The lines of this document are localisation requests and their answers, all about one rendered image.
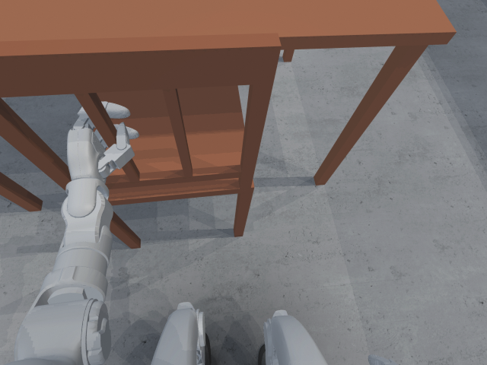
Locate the robot right thigh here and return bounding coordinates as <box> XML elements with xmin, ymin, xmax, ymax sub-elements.
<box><xmin>263</xmin><ymin>316</ymin><xmax>328</xmax><ymax>365</ymax></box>

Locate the table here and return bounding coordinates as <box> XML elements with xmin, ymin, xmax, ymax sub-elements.
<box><xmin>0</xmin><ymin>0</ymin><xmax>456</xmax><ymax>212</ymax></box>

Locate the robot left thigh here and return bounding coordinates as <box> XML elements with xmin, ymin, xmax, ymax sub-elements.
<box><xmin>151</xmin><ymin>308</ymin><xmax>205</xmax><ymax>365</ymax></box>

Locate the robot thigh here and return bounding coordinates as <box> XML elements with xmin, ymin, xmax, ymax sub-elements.
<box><xmin>263</xmin><ymin>316</ymin><xmax>328</xmax><ymax>365</ymax></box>
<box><xmin>151</xmin><ymin>308</ymin><xmax>205</xmax><ymax>365</ymax></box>

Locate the left robot forearm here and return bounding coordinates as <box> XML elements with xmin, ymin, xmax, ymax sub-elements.
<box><xmin>14</xmin><ymin>177</ymin><xmax>113</xmax><ymax>361</ymax></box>

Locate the robot left upper arm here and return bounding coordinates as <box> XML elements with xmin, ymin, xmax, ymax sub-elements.
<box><xmin>5</xmin><ymin>298</ymin><xmax>111</xmax><ymax>365</ymax></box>

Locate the chair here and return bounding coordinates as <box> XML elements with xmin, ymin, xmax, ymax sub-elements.
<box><xmin>0</xmin><ymin>33</ymin><xmax>282</xmax><ymax>249</ymax></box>

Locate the left robot hand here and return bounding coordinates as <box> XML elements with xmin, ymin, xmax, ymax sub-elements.
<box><xmin>67</xmin><ymin>101</ymin><xmax>139</xmax><ymax>184</ymax></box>

